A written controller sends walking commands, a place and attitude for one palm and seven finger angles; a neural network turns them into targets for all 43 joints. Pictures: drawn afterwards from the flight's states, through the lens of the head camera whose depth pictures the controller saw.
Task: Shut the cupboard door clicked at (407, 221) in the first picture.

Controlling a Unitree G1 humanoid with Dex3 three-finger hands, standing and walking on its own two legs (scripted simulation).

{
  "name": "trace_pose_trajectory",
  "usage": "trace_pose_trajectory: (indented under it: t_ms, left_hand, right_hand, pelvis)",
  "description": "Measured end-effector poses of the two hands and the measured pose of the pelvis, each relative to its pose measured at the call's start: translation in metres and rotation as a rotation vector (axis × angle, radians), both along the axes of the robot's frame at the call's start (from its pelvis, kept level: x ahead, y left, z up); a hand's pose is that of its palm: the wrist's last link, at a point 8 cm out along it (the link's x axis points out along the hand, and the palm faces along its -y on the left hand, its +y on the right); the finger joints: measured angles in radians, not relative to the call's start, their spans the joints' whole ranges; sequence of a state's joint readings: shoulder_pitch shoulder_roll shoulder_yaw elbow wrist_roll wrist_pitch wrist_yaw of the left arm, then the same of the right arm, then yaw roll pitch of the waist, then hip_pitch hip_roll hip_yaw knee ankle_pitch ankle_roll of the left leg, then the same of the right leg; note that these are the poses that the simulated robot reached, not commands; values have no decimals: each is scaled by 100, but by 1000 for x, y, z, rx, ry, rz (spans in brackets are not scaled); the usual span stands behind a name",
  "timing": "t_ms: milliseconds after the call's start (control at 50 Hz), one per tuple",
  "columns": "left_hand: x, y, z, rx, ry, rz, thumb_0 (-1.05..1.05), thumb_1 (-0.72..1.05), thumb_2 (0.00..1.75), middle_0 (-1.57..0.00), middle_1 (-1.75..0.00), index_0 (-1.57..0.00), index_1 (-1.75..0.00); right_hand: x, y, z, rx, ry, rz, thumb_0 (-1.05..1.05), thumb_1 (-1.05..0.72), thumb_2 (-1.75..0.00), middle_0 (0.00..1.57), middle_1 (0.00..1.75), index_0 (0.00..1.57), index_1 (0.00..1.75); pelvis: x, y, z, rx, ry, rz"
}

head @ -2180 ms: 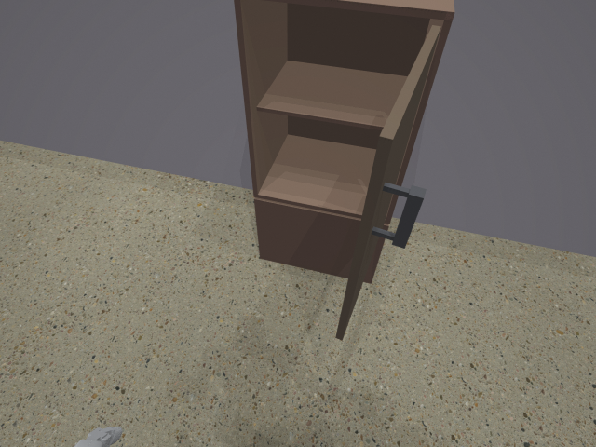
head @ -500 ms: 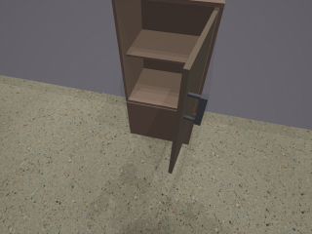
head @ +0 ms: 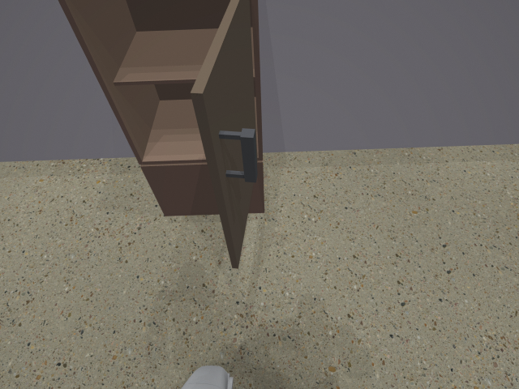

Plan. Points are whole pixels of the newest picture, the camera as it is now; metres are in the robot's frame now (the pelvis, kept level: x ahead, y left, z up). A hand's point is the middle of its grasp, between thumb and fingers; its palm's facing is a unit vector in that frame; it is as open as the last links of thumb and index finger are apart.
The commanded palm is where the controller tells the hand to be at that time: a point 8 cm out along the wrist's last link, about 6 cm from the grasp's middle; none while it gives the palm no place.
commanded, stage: walk around to get in front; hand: left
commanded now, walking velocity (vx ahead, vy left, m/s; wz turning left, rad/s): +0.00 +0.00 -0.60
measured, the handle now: (238, 156) +0.50 +0.09 +0.04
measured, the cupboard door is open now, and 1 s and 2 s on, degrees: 82 82 82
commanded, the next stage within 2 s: none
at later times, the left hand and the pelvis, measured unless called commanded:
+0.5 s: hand out of the picture +0.12 +0.29 -0.17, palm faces -0.22 -0.95 -0.22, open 7.4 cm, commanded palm none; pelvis -0.01 +0.09 +0.00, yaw -18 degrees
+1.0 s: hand (198, 360) +0.18 +0.14 -0.15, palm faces -0.58 -0.77 -0.25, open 7.4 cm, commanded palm none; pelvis -0.04 +0.06 -0.01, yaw -37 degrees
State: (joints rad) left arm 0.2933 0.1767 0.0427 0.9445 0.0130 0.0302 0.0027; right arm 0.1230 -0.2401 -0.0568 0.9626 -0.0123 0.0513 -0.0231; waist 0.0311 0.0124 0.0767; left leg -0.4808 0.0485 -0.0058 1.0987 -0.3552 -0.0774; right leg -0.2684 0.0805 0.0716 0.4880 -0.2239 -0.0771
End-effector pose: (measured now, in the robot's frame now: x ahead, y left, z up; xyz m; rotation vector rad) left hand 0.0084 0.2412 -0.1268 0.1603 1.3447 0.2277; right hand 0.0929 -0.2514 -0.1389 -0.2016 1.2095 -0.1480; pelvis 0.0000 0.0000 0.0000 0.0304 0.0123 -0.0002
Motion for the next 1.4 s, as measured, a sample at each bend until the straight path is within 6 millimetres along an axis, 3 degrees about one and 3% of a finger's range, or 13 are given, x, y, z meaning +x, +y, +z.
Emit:
trace_pose_trajectory:
  t_ms: [140,300,400,520,660,840,900,960,1040,1200,1300,1400]
  left_hand:
    - [24,17,-1,-4,-34,-69,0,90,90,-20,-30,-20,-30]
    - [59,64,-13,-8,-72,-168,0,90,90,-20,-30,-20,-30]
    - [92,88,-18,-21,-99,-249,1,90,90,-20,-30,-20,-30]
    - [118,96,-11,-40,-107,-341,0,91,90,-20,-30,-19,-30]
    - [141,68,-13,-64,-59,-475,1,91,90,-19,-30,-19,-30]
    - [187,-23,-8,-77,-165,-697,1,91,90,-20,-30,-19,-30]
    - [194,-47,-3,-67,-218,-746,0,91,90,-20,-30,-20,-30]
    - [195,-57,5,-62,-236,-763,0,90,90,-20,-30,-20,-30]
    - [192,-62,7,-67,-220,-794,0,90,90,-20,-30,-20,-30]
    - [189,-41,-9,-83,-137,-834,0,90,90,-20,-30,-20,-30]
    - [202,-15,-31,-94,-79,-845,0,90,90,-20,-30,-20,-30]
    - [220,0,-32,-99,-39,-898,1,90,90,-20,-30,-20,-30]
  right_hand:
    - [-1,1,14,-40,-62,-67,0,-91,-90,20,30,20,30]
    - [-10,34,30,-77,-157,-145,0,-91,-90,20,30,20,30]
    - [-52,60,38,-104,-140,-209,0,-91,-90,20,30,21,30]
    - [-106,83,40,-104,-52,-309,0,-90,-90,20,30,21,30]
    - [-172,104,29,-66,34,-470,0,-90,-90,20,30,21,30]
    - [-266,109,-6,18,159,-673,0,-90,-90,20,30,21,30]
    - [-284,104,-15,33,188,-718,0,-91,-90,20,30,21,30]
    - [-285,99,-11,32,171,-746,0,-91,-90,20,30,20,30]
    - [-271,88,-2,11,96,-772,0,-91,-90,20,30,20,30]
    - [-232,79,14,-65,-34,-795,0,-91,-90,20,30,20,30]
    - [-210,93,25,-136,-93,-815,0,-91,-90,20,30,20,30]
    - [-214,130,40,-155,-82,-853,0,-91,-90,20,30,21,30]
  pelvis:
    - [-1,15,2,-14,7,-78]
    - [-5,53,-3,-35,11,-177]
    - [-9,76,-2,-53,-5,-246]
    - [-9,90,5,-74,-4,-328]
    - [-12,93,5,-72,2,-427]
    - [-28,69,-11,-37,8,-558]
    - [-33,62,-15,-49,5,-588]
    - [-35,58,-9,-44,-3,-619]
    - [-36,57,-4,-39,-7,-667]
    - [-24,75,-5,-51,0,-762]
    - [-8,96,-13,-62,9,-817]
    - [1,114,-4,-89,5,-895]
